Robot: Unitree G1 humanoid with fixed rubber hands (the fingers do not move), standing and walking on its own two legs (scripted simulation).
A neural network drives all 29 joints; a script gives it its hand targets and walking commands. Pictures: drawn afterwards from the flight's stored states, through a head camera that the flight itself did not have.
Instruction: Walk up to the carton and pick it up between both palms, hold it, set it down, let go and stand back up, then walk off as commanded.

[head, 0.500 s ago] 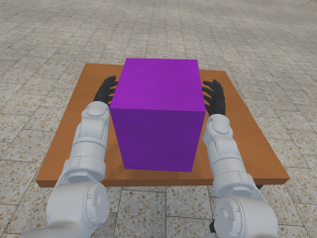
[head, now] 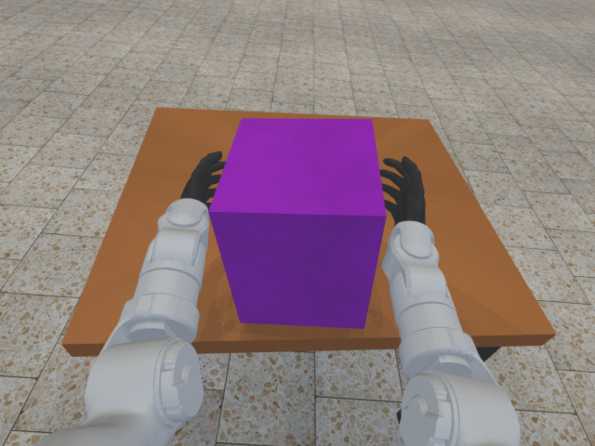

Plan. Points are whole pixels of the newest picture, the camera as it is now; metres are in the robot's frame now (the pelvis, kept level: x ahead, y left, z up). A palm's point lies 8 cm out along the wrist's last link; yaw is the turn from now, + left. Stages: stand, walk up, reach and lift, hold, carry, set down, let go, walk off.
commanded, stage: set down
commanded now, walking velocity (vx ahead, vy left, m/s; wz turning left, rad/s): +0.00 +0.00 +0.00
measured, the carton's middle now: (303, 224) +0.44 -0.06 +0.06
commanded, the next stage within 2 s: none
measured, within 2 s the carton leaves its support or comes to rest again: rests again in 0.88 s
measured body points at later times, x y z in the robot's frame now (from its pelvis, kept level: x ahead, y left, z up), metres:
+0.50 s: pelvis -0.01 +0.00 +0.00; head +0.00 +0.03 +0.45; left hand +0.43 +0.09 +0.10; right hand +0.37 -0.19 +0.12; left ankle -0.03 +0.12 -0.75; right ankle -0.01 -0.14 -0.75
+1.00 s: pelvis -0.01 +0.00 +0.00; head +0.01 +0.03 +0.45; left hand +0.44 +0.08 +0.10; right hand +0.37 -0.20 +0.11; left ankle -0.03 +0.12 -0.75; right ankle -0.01 -0.14 -0.75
